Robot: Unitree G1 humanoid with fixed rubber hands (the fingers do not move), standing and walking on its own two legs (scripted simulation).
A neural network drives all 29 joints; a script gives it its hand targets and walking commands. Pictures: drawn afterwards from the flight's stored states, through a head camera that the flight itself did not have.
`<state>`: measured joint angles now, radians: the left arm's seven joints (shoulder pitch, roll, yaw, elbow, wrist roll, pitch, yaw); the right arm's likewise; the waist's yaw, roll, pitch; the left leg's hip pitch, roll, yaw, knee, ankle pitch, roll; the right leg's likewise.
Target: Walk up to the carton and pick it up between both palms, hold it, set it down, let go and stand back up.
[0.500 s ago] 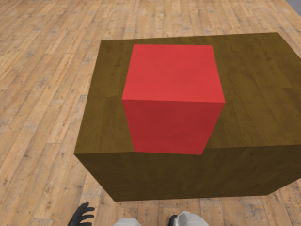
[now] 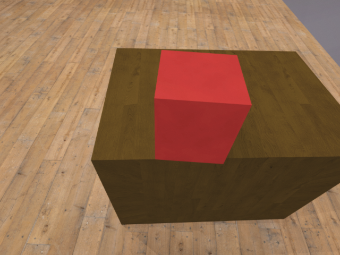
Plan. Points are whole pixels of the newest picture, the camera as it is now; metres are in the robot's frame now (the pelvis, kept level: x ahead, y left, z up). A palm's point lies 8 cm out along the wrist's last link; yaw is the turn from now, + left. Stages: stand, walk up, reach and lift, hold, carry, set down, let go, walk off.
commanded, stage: walk up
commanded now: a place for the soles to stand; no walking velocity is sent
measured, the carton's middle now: (194, 109) +0.49 -0.03 +0.05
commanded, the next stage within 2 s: reach and lift in 1.60 s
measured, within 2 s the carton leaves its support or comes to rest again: neither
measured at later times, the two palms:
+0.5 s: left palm out of the picture +0.08 +0.23 -0.12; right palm out of the picture +0.05 -0.26 -0.13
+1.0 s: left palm out of the picture +0.08 +0.22 -0.12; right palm out of the picture +0.01 -0.29 -0.13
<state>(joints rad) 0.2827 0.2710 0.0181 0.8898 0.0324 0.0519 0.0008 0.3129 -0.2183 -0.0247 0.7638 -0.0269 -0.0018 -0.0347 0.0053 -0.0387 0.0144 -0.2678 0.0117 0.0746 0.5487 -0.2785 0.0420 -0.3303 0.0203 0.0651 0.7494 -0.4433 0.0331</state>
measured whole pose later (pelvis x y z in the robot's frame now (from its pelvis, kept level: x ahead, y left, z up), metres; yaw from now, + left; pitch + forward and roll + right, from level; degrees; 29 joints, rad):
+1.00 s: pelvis +0.02 -0.03 +0.00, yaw -9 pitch -2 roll +2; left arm 0.33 0.25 -0.05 0.94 0.01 -0.02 0.02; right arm 0.31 -0.28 0.03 0.94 -0.03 0.00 -0.01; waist -0.01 0.00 0.02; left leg -0.14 0.06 0.19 0.50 -0.31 0.00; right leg -0.19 0.07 0.14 0.57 -0.34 -0.03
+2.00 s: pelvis -0.02 -0.03 -0.01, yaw -2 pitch -3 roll +0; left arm 0.07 0.25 0.06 0.43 0.17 0.58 -0.09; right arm 0.02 -0.26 -0.02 0.78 0.08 0.09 0.00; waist -0.06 -0.02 0.08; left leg -0.29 0.06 0.05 0.68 -0.33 -0.02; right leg -0.26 0.05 -0.01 0.67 -0.35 -0.04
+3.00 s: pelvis +0.04 -0.02 +0.02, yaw -3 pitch -3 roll +0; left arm 0.22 0.16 0.01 0.33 -0.03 0.01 0.05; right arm 0.21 -0.25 0.01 0.51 0.15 -0.20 0.05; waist 0.01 -0.01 0.01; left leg -0.02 0.03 0.09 0.28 -0.21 -0.01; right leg 0.00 0.03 0.02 0.26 -0.22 -0.03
